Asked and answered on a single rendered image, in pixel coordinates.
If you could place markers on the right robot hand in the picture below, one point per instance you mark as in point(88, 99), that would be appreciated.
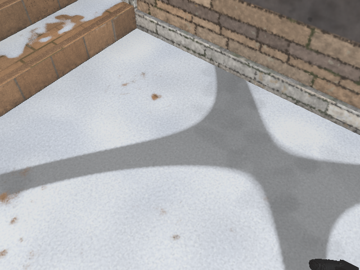
point(324, 264)

